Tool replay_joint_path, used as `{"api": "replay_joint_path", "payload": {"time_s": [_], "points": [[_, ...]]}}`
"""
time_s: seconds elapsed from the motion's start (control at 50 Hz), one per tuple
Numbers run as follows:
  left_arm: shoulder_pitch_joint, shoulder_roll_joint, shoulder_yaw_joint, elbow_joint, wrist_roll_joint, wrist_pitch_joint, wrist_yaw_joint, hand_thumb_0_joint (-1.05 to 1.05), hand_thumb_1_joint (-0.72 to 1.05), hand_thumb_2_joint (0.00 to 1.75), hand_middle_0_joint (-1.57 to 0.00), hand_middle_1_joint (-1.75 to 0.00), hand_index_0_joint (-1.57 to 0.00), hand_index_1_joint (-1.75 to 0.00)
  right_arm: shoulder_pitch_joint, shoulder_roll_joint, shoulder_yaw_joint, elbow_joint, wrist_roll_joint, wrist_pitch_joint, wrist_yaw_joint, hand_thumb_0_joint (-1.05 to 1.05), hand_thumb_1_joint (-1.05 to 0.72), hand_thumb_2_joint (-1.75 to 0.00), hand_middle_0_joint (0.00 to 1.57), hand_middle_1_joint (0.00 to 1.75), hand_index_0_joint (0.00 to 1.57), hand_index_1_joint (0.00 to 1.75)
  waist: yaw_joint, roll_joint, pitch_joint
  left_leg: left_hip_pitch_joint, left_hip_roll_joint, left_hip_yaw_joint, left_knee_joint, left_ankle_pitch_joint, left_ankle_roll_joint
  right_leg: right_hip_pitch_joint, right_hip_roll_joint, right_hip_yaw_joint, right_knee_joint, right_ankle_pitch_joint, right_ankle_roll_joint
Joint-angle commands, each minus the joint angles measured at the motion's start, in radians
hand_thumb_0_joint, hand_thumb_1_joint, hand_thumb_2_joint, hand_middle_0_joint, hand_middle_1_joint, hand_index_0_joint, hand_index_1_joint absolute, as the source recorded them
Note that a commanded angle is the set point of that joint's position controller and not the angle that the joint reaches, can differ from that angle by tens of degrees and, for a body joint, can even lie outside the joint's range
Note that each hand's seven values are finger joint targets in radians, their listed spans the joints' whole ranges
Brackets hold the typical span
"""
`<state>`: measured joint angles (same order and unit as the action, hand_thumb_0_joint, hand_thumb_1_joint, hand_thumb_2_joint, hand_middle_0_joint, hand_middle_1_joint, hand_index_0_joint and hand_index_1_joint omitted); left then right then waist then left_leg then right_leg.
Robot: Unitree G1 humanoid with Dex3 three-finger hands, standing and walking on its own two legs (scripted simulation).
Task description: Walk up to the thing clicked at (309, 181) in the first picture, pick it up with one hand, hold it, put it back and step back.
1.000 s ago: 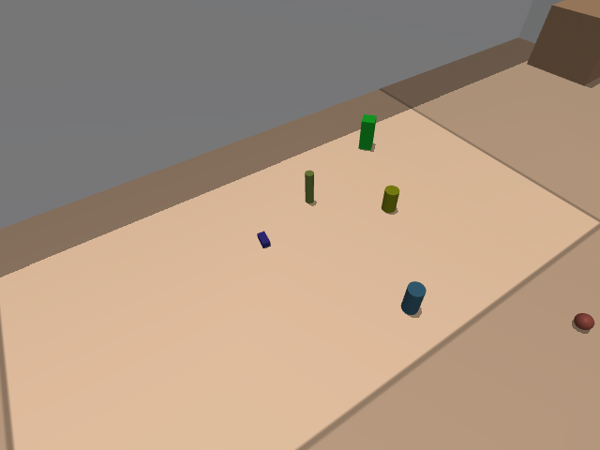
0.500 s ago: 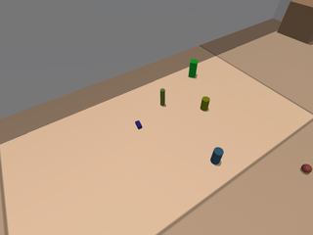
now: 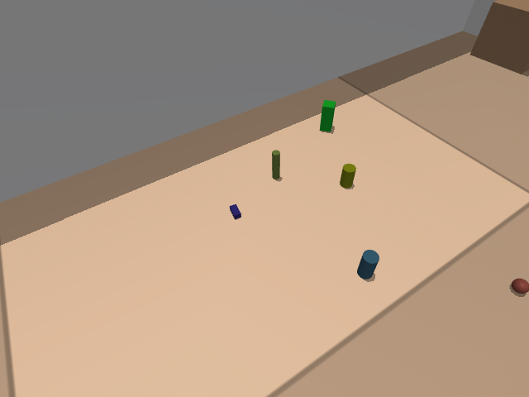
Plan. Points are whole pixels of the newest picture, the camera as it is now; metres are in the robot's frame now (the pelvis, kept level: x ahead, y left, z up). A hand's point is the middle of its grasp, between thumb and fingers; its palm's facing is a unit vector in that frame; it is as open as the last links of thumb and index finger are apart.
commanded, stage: stand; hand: left
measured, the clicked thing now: (276, 165) +1.35 +0.00 -0.70
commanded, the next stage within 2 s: walk up in 0.12 s
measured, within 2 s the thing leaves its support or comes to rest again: neither
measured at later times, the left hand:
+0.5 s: hand out of the picture +0.15 +0.23 -0.15, palm faces -0.07 -0.90 -0.42, open 7.4 cm
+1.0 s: hand (190, 267) +0.42 +0.20 -0.15, palm faces -0.23 -0.91 -0.34, open 7.4 cm
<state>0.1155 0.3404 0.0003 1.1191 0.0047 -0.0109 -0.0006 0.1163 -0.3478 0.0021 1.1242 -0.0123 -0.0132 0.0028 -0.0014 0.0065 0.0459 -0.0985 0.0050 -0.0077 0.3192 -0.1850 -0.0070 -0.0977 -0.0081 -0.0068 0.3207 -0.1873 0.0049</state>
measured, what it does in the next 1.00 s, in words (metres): walks ahead: right foot, then left foot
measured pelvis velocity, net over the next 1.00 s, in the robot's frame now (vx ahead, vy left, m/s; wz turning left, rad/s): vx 0.29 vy -0.06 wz -0.18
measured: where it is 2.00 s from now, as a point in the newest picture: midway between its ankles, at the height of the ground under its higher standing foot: (309, 276)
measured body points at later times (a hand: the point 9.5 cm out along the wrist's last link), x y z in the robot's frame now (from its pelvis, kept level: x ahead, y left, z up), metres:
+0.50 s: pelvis +0.08 -0.07 -0.03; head +0.07 -0.08 +0.42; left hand +0.15 +0.27 -0.12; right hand +0.10 -0.41 -0.15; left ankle +0.03 +0.08 -0.70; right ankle +0.10 -0.20 -0.75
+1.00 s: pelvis +0.29 -0.06 -0.01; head +0.31 -0.05 +0.44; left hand +0.43 +0.24 -0.13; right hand +0.28 -0.39 -0.11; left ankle +0.30 +0.06 -0.75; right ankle +0.33 -0.21 -0.70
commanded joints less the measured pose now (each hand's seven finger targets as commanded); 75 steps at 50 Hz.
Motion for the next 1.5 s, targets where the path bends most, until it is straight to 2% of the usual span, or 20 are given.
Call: {"api": "replay_joint_path", "payload": {"time_s": [0.0,0.08,0.12,0.2,0.36,0.38,0.4,0.42,0.54,0.64,0.72,0.74,0.76,0.78,0.88,1.1,1.12,1.16,1.28,1.48], "points": [[-0.040,0.221,0.038,-0.063,0.005,-0.024,0.012,0.00,0.90,0.90,-0.20,-0.30,-0.20,-0.30,-0.036,-0.210,-0.036,-0.065,0.005,-0.019,-0.014,0.00,-0.90,-0.90,0.20,0.30,0.20,0.30,0.000,-0.014,-0.083,0.014,0.122,-0.084,-0.035,0.171,0.033,0.014,-0.125,0.088,-0.041,0.168,-0.030],[-0.036,0.219,0.036,-0.060,0.002,-0.023,0.011,0.00,0.90,0.90,-0.20,-0.30,-0.20,-0.30,-0.035,-0.210,-0.034,-0.060,0.003,-0.020,-0.014,0.00,-0.90,-0.90,0.20,0.30,0.20,0.30,0.001,0.000,-0.061,-0.001,0.120,-0.084,-0.048,0.159,0.027,0.006,-0.121,0.088,-0.045,0.156,-0.030],[-0.007,0.304,0.104,-0.136,0.035,-0.025,-0.036,0.00,0.90,0.90,-0.20,-0.30,-0.20,-0.30,0.061,-0.328,-0.115,-0.108,-0.029,-0.048,0.014,0.00,-0.90,-0.90,0.20,0.30,0.20,0.30,-0.030,0.010,-0.066,0.057,0.128,-0.142,0.016,-0.546,0.125,-0.239,-0.055,0.105,0.114,-0.467,-0.070],[-0.106,0.271,0.106,-0.233,0.033,-0.035,-0.058,0.00,0.90,0.90,-0.20,-0.30,-0.20,-0.30,0.119,-0.365,-0.153,-0.160,-0.027,-0.075,0.015,0.00,-0.90,-0.90,0.20,0.30,0.20,0.30,-0.065,0.054,0.090,0.090,0.426,-0.463,-0.204,-0.534,0.282,-0.598,-0.096,0.135,0.571,-0.271,-0.035],[0.292,0.298,0.147,-0.144,0.034,-0.047,-0.079,0.00,0.90,0.90,-0.20,-0.30,-0.20,-0.30,-0.044,-0.280,-0.134,-0.262,-0.043,-0.049,0.039,0.00,-0.90,-0.90,0.20,0.30,0.20,0.30,0.125,-0.060,-0.041,-0.347,0.121,0.067,0.263,-0.429,0.126,0.170,0.018,-0.091,0.201,-0.043,-0.002],[0.400,0.359,0.170,-0.133,0.041,-0.053,-0.061,0.00,0.90,0.90,-0.20,-0.30,-0.20,-0.30,-0.016,-0.219,-0.110,-0.276,-0.039,-0.045,0.039,0.00,-0.90,-0.90,0.20,0.30,0.20,0.30,0.177,-0.286,-0.065,-0.525,0.036,0.142,0.574,-0.469,0.098,0.308,-0.042,0.058,0.099,-0.252,-0.038],[0.415,0.447,0.184,-0.177,0.043,-0.065,-0.047,0.00,0.90,0.90,-0.20,-0.30,-0.20,-0.30,-0.024,-0.181,-0.092,-0.313,-0.018,-0.044,0.045,0.00,-0.90,-0.90,0.20,0.30,0.20,0.30,0.177,-0.405,-0.052,-0.674,-0.045,0.059,0.810,-0.445,0.047,0.232,-0.312,0.615,-0.162,-0.624,-0.155],[0.288,0.472,0.170,-0.222,0.030,-0.067,-0.049,0.00,0.90,0.90,-0.20,-0.30,-0.20,-0.30,-0.053,-0.270,-0.117,-0.310,-0.020,-0.039,0.039,0.00,-0.90,-0.90,0.20,0.30,0.20,0.30,0.121,-0.221,0.049,-0.603,0.047,-0.069,0.825,-0.353,0.027,0.012,-0.418,0.784,-0.247,-0.756,-0.257],[0.141,0.369,0.136,-0.275,0.005,-0.082,-0.041,0.00,0.90,0.90,-0.20,-0.30,-0.20,-0.30,0.114,-0.284,-0.129,-0.239,-0.011,-0.044,0.072,0.00,-0.90,-0.90,0.20,0.30,0.20,0.30,0.007,-0.138,0.093,-0.406,0.135,-0.035,0.588,-0.160,0.018,-0.156,-0.237,0.284,-0.150,-0.358,-0.220],[0.153,0.381,0.136,-0.307,0.009,-0.091,-0.047,0.00,0.90,0.90,-0.20,-0.30,-0.20,-0.30,0.045,-0.269,-0.136,-0.298,-0.018,-0.052,0.086,0.00,-0.90,-0.90,0.20,0.30,0.20,0.30,0.023,-0.120,0.065,-0.296,0.117,0.023,0.365,-0.051,0.008,-0.189,-0.214,0.197,-0.113,-0.294,-0.205],[0.134,0.330,0.112,-0.326,0.015,-0.085,-0.047,0.00,0.90,0.90,-0.20,-0.30,-0.20,-0.30,0.256,-0.299,-0.166,-0.251,-0.020,-0.073,0.063,0.00,-0.90,-0.90,0.20,0.30,0.20,0.30,-0.099,0.034,-0.054,0.134,0.034,0.095,0.244,-0.049,0.032,-0.342,-0.136,0.077,0.261,-0.023,-0.150],[0.199,0.261,0.092,-0.325,0.013,-0.082,-0.045,0.00,0.90,0.90,-0.20,-0.30,-0.20,-0.30,0.376,-0.357,-0.188,-0.228,-0.028,-0.082,0.048,0.00,-0.90,-0.90,0.20,0.30,0.20,0.30,-0.148,0.255,-0.120,0.274,0.128,-0.067,0.106,-0.276,0.080,-0.440,-0.041,-0.004,0.624,0.003,-0.115],[0.230,0.211,0.081,-0.331,-0.008,-0.082,-0.037,0.00,0.90,0.90,-0.20,-0.30,-0.20,-0.30,0.388,-0.425,-0.196,-0.258,-0.029,-0.092,0.040,0.00,-0.90,-0.90,0.20,0.30,0.20,0.30,-0.125,0.372,-0.090,0.282,0.410,-0.624,-0.119,-0.469,0.168,-0.665,0.116,0.020,0.833,-0.332,-0.058],[0.211,0.318,0.097,-0.318,0.006,-0.080,-0.019,0.00,0.90,0.90,-0.20,-0.30,-0.20,-0.30,0.294,-0.443,-0.197,-0.286,0.008,-0.090,0.042,0.00,-0.90,-0.90,0.20,0.30,0.20,0.30,-0.088,0.212,-0.066,0.151,0.458,-0.707,-0.155,-0.513,0.249,-0.619,0.042,0.148,0.916,-0.333,-0.075],[0.246,0.302,0.100,-0.259,-0.006,-0.072,-0.050,0.00,0.90,0.90,-0.20,-0.30,-0.20,-0.30,0.166,-0.322,-0.140,-0.328,0.006,-0.097,0.036,0.00,-0.90,-0.90,0.20,0.30,0.20,0.30,-0.002,0.153,0.041,-0.077,0.287,-0.152,-0.093,-0.122,0.210,-0.475,-0.078,0.078,0.701,-0.139,-0.022],[0.192,0.278,0.122,-0.274,0.005,-0.076,-0.071,0.00,0.90,0.90,-0.20,-0.30,-0.20,-0.30,0.171,-0.319,-0.126,-0.369,0.011,-0.082,0.036,0.00,-0.90,-0.90,0.20,0.30,0.20,0.30,0.063,0.018,-0.049,-0.203,0.216,0.036,0.208,0.089,0.156,-0.008,-0.010,-0.079,0.256,0.054,-0.049],[0.287,0.316,0.142,-0.252,0.005,-0.083,-0.059,0.00,0.90,0.90,-0.20,-0.30,-0.20,-0.30,0.215,-0.271,-0.108,-0.369,0.008,-0.080,0.036,0.00,-0.90,-0.90,0.20,0.30,0.20,0.30,0.107,-0.123,-0.114,-0.252,0.150,0.091,0.453,0.116,0.124,0.141,-0.004,-0.047,0.204,-0.033,-0.068],[0.377,0.465,0.169,-0.272,-0.006,-0.095,-0.040,0.00,0.90,0.90,-0.20,-0.30,-0.20,-0.30,0.242,-0.254,-0.096,-0.386,0.015,-0.075,0.030,0.00,-0.90,-0.90,0.20,0.30,0.20,0.30,0.125,-0.303,-0.146,-0.584,-0.018,0.046,0.885,-0.338,0.051,0.256,-0.424,0.709,-0.078,-0.289,-0.246],[0.169,0.340,0.126,-0.327,-0.013,-0.102,-0.030,0.00,0.90,0.90,-0.20,-0.30,-0.20,-0.30,0.285,-0.278,-0.114,-0.279,0.012,-0.045,0.049,0.00,-0.90,-0.90,0.20,0.30,0.20,0.30,0.005,-0.185,0.036,-0.442,0.098,-0.030,0.761,-0.100,0.032,-0.140,-0.224,0.221,-0.079,-0.082,-0.202],[0.211,0.365,0.131,-0.350,-0.001,-0.103,-0.031,0.00,0.90,0.90,-0.20,-0.30,-0.20,-0.30,0.089,-0.237,-0.124,-0.346,-0.007,-0.062,0.083,0.00,-0.90,-0.90,0.20,0.30,0.20,0.30,0.035,-0.141,0.023,-0.292,0.084,0.060,0.304,0.009,0.020,-0.148,-0.235,0.095,-0.014,-0.083,-0.209]]}}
